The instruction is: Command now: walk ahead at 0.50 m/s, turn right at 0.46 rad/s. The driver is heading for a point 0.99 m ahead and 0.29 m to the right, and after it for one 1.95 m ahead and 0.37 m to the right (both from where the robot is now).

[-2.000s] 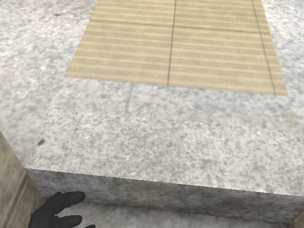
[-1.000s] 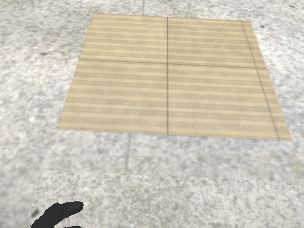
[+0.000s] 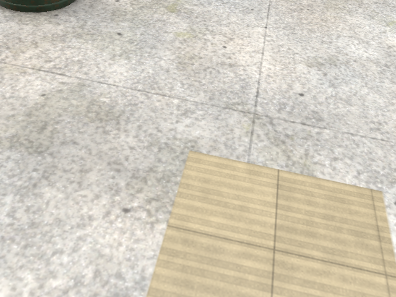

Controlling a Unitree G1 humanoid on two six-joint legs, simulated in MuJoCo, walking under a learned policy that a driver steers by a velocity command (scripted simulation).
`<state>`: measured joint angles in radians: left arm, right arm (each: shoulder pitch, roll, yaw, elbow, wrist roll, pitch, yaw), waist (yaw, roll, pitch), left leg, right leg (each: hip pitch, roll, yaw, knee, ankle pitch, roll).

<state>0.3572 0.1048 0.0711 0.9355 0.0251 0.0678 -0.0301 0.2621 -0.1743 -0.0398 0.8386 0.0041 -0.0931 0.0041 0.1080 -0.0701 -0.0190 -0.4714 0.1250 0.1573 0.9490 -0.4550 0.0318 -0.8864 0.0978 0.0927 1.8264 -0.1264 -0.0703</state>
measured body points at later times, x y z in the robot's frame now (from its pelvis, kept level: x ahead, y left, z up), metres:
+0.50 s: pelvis +0.26 -0.07 +0.02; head +0.26 -0.09 +0.47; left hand +0.32 +0.21 -0.09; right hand +0.38 -0.33 -0.09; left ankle +0.14 +0.11 -0.57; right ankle +0.30 -0.14 -0.69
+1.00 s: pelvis +0.55 -0.13 +0.04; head +0.57 -0.13 +0.49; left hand +0.74 +0.08 -0.09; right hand +0.54 -0.42 -0.06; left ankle +0.65 -0.07 -0.69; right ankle +0.38 -0.16 -0.59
